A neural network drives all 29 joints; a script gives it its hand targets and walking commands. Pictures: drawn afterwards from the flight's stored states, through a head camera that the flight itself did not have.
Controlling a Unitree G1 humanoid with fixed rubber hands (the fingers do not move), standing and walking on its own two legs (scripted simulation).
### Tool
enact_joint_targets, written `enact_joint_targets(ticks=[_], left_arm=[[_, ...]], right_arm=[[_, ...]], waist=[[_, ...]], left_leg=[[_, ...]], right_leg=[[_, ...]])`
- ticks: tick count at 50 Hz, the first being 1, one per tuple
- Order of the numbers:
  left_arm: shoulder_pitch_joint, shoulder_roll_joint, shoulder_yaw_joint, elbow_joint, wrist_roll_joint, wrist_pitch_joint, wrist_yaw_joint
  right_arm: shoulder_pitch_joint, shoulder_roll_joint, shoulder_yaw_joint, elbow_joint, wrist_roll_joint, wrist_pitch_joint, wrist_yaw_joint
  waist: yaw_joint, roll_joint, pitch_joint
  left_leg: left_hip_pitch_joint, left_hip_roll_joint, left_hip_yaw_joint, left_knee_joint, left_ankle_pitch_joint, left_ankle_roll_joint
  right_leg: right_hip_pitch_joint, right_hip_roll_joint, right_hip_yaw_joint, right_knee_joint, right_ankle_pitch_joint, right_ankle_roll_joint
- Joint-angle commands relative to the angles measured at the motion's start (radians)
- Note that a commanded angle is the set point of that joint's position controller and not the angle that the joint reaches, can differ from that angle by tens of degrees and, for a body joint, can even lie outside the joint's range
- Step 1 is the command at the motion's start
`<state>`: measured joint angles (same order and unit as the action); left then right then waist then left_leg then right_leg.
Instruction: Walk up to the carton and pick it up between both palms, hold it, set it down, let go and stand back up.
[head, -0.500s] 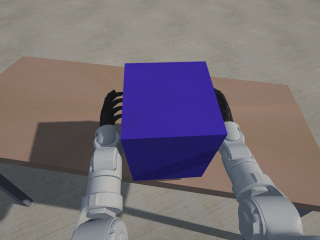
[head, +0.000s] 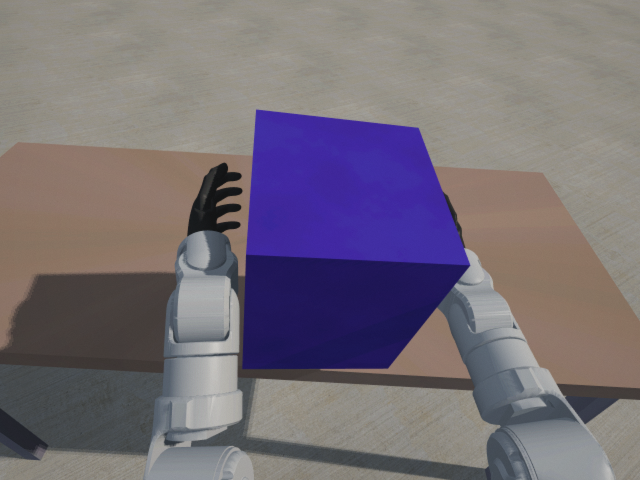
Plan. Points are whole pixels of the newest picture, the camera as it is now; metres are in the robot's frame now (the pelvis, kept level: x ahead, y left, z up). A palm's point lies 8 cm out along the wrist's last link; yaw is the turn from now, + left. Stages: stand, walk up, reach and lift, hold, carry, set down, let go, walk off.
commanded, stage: reach and lift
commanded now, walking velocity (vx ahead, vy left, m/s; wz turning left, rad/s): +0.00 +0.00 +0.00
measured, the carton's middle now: (328, 251) +0.37 +0.00 +0.12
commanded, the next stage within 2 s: hold in 1.22 s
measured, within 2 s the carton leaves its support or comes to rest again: neither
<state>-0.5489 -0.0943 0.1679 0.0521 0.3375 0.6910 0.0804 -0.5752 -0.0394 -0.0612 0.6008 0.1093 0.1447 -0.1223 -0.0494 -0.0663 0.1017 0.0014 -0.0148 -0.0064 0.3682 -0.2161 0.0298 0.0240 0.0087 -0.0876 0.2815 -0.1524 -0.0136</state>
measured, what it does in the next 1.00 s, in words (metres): stands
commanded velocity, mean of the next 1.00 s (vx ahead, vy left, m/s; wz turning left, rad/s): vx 0.00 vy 0.00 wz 0.00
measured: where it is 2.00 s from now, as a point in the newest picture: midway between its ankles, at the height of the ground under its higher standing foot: outside the picture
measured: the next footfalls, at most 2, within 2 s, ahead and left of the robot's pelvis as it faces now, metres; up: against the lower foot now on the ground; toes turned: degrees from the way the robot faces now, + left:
none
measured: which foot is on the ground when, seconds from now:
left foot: down 0.00-1.00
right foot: down 0.00-1.00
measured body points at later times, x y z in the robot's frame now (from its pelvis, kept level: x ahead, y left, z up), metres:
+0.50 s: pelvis -0.01 +0.00 +0.00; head -0.05 +0.02 +0.45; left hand +0.38 +0.14 +0.21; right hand +0.37 -0.16 +0.17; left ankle +0.00 +0.10 -0.75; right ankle +0.01 -0.11 -0.75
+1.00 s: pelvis -0.01 -0.01 +0.00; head -0.05 +0.01 +0.45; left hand +0.39 +0.13 +0.22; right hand +0.38 -0.16 +0.19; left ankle +0.00 +0.10 -0.75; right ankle +0.01 -0.11 -0.75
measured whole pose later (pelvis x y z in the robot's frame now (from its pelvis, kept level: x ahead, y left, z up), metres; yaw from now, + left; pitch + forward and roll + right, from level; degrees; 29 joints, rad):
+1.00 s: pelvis -0.01 -0.01 +0.00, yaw +1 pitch -8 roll -1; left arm -0.79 0.00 0.26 0.29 0.30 0.75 -0.01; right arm -0.75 -0.04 -0.11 0.60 0.17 0.37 -0.21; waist -0.07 -0.04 0.04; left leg -0.03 -0.01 -0.02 0.39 -0.21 0.02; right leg -0.01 0.02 -0.10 0.30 -0.15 -0.03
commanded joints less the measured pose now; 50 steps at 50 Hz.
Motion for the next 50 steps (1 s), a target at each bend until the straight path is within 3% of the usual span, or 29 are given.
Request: enact_joint_targets(ticks=[1,9,16,23,33,41,50], left_arm=[[-0.609,-0.479,-0.478,-0.134,-0.186,-0.047,-0.152],[-0.648,-0.436,-0.437,-0.075,-0.194,-0.025,-0.193],[-0.713,-0.415,-0.387,-0.022,-0.186,-0.002,-0.227],[-0.801,-0.449,-0.391,0.009,-0.202,0.005,-0.222],[-0.879,-0.453,-0.327,0.107,-0.198,-0.006,-0.232],[-0.922,-0.459,-0.318,0.128,-0.209,-0.018,-0.231],[-0.902,-0.461,-0.328,0.092,-0.205,0.002,-0.236]], right_arm=[[-0.948,0.408,0.324,-0.494,0.045,-0.071,0.093],[-0.956,0.478,0.359,-0.508,0.067,0.005,0.053],[-1.011,0.517,0.368,-0.497,0.105,0.059,0.03],[-1.092,0.525,0.348,-0.475,0.125,0.091,0.033],[-1.157,0.553,0.297,-0.387,0.104,0.115,0.045],[-1.21,0.578,0.308,-0.391,0.128,0.121,0.037],[-1.186,0.571,0.338,-0.418,0.178,0.152,0.013]], waist=[[-0.033,0.107,-0.54],[-0.037,0.066,-0.518],[-0.03,0.08,-0.477],[-0.039,0.116,-0.509],[-0.037,0.082,-0.511],[-0.025,0.075,-0.556],[-0.035,0.087,-0.56]], left_leg=[[0.175,0.037,-0.021,0.004,0.494,-0.108],[0.106,0.009,-0.012,-0.009,0.411,-0.08],[0.072,-0.002,-0.006,-0.02,0.37,-0.068],[0.077,0.004,-0.011,-0.02,0.346,-0.072],[-0.003,0.0,-0.003,-0.053,0.197,-0.047],[-0.012,-0.008,-0.005,-0.043,0.22,-0.042],[0.012,-0.016,-0.014,-0.025,0.302,-0.053]], right_leg=[[0.056,0.019,-0.039,0.011,0.241,0.025],[0.125,0.013,-0.015,0.026,0.297,0.049],[0.13,0.01,-0.006,0.023,0.266,0.051],[0.091,0.02,-0.008,0.017,0.206,0.036],[0.118,0.015,0.0,0.014,0.147,0.037],[0.156,0.015,0.008,0.021,0.205,0.045],[0.191,0.015,0.017,0.03,0.325,0.057]])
